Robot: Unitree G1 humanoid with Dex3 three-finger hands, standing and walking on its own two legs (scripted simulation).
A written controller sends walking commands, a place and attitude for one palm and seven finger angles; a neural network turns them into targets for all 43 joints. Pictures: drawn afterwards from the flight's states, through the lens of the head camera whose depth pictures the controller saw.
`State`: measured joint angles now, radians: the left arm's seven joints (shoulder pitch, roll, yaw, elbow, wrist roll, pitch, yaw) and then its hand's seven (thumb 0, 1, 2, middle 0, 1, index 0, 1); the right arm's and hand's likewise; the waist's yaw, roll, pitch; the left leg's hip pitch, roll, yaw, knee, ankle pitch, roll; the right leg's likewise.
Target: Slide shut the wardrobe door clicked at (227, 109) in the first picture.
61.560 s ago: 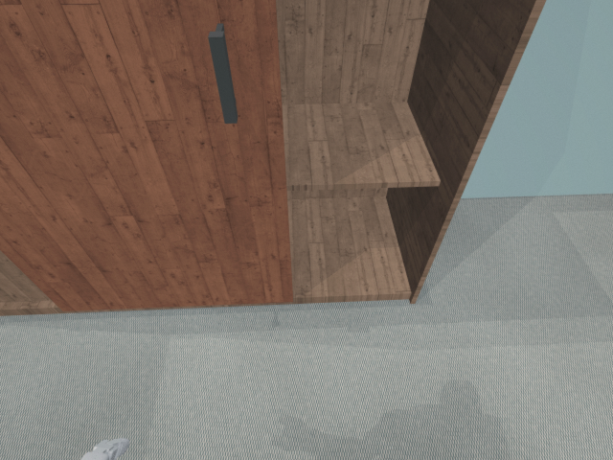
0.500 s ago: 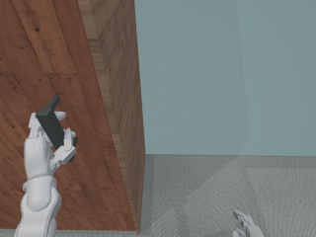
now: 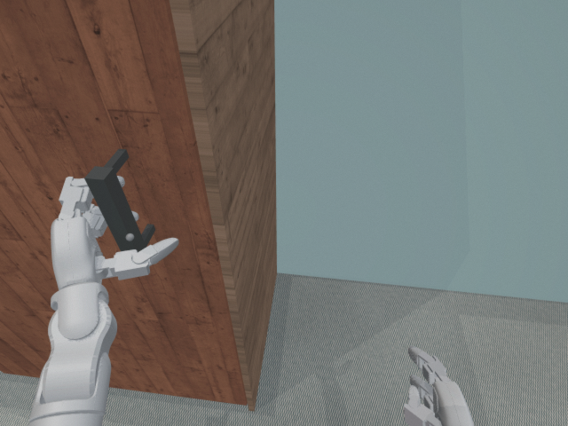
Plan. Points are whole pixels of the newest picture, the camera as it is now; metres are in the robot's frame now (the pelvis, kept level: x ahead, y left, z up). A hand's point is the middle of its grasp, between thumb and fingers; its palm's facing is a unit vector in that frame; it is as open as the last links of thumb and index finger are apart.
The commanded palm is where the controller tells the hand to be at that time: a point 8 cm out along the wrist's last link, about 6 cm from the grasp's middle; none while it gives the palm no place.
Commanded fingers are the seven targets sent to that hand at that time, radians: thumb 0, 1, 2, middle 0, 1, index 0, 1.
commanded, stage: loosen the grip on the handle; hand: left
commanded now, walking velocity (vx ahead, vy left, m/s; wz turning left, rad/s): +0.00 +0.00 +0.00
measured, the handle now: (128, 209) +0.33 +0.26 +0.16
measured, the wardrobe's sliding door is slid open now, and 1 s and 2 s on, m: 0.00 0.00 0.00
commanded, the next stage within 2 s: slip the hand off the handle in 0.28 s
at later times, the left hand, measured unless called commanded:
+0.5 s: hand (118, 233) +0.29 +0.25 +0.16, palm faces +0.41 -0.90 -0.17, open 14.7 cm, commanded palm +0.24 +0.30 +0.16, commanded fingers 0.00 -0.55 0.20 -0.25 -1.15 -0.25 -1.15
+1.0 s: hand (72, 226) +0.29 +0.32 +0.16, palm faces +0.39 -0.90 -0.16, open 14.7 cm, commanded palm +0.23 +0.35 +0.16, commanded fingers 0.00 -0.55 0.20 -0.25 -1.15 -0.25 -1.15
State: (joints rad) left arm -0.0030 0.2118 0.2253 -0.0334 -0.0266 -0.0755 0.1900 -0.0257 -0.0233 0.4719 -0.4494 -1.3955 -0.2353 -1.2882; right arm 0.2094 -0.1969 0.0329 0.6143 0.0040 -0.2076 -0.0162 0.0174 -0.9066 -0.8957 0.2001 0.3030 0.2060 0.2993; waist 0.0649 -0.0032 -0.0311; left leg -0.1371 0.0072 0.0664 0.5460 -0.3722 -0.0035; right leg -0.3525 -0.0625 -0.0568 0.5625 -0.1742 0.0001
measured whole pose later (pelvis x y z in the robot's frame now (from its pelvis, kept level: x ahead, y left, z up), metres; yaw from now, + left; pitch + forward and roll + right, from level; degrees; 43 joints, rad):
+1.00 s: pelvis +0.01 +0.02 -0.01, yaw +1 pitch +2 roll +0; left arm -0.08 0.38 0.41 0.11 -0.18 -0.19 -0.09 -0.02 -0.55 0.20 -0.36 -1.23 -0.25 -1.15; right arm 0.26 -0.24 0.04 0.64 0.01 -0.23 -0.10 0.02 -0.91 -0.90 0.20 0.30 0.21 0.30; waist 0.06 0.00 -0.04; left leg -0.26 0.00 0.05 0.66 -0.43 0.02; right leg -0.45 -0.08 -0.07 0.62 -0.21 0.03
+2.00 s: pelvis +0.00 +0.01 -0.01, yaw +3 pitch +1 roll -1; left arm 0.32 0.40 0.52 -0.13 -0.34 -0.19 -0.24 -0.02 -0.55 0.20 -0.26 -1.16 -0.25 -1.15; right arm 0.28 -0.26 0.03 0.66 0.04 -0.33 -0.11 0.02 -0.91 -0.90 0.20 0.30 0.21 0.30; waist 0.09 0.04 -0.05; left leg -0.29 0.02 0.00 0.73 -0.46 0.00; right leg -0.44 -0.05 -0.09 0.66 -0.23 0.01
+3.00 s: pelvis +0.03 +0.01 +0.00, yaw +2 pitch -4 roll -1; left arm 0.45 0.34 0.35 -0.35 -0.05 -0.15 0.12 0.00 0.33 0.63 -0.23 -0.64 -0.23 -0.63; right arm 0.26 -0.22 -0.01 0.66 0.01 -0.25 -0.07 0.02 -0.91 -0.90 0.20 0.30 0.20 0.30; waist 0.06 0.07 -0.01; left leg -0.05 0.01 0.03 0.50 -0.39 0.01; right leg -0.25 -0.05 -0.06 0.51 -0.20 0.02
